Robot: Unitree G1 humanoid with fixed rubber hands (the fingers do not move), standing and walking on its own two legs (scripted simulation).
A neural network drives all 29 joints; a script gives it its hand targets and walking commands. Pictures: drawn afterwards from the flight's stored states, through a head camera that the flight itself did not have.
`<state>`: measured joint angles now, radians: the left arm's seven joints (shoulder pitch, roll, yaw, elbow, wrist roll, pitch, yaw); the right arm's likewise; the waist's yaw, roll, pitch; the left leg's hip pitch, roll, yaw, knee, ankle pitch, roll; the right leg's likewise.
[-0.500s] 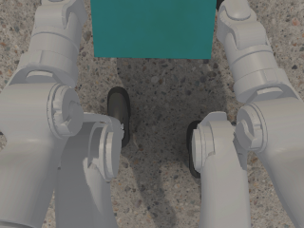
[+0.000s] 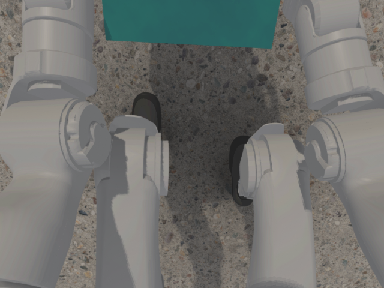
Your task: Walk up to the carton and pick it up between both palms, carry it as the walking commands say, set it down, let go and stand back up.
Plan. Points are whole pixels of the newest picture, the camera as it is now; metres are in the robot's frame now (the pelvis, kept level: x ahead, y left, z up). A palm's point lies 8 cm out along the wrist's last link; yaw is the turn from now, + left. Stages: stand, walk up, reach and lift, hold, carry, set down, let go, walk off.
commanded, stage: reach and lift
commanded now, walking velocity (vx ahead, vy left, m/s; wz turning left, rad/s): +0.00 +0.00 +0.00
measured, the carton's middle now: out of the picture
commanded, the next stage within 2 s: none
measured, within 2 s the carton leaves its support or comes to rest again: neither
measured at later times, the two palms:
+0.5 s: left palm out of the picture +0.55 +0.23 -0.09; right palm out of the picture +0.56 -0.06 -0.11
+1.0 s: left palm out of the picture +0.52 +0.22 -0.03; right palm out of the picture +0.54 -0.07 -0.04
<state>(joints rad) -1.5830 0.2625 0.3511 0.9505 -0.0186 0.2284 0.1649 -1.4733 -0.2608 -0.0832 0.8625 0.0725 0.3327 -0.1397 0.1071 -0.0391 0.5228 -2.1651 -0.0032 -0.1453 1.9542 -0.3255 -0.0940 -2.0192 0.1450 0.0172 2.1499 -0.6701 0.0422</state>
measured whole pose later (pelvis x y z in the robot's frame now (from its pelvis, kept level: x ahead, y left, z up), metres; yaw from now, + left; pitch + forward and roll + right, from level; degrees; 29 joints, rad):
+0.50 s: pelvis -0.01 +0.02 +0.03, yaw +0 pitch +29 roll -3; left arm -1.51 0.18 0.41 0.73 0.06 0.32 0.18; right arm -1.44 -0.22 -0.23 0.73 -0.01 0.40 -0.08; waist 0.08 -0.02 0.52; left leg -2.06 -0.03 -0.14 1.87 -0.31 -0.09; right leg -1.89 0.12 0.03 2.05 -0.66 0.07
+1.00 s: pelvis -0.02 +0.01 +0.07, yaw +0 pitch +25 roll -2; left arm -1.42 0.13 0.45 0.63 0.12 0.37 0.13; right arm -1.35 -0.14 -0.29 0.63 -0.06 0.45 -0.08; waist 0.09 -0.04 0.52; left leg -1.88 -0.03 -0.15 1.74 -0.30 -0.10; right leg -1.74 0.13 0.03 1.91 -0.61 0.05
